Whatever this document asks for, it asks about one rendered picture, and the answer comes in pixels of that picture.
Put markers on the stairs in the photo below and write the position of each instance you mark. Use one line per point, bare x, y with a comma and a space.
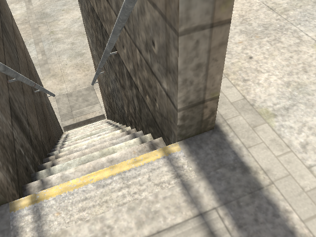
88, 149

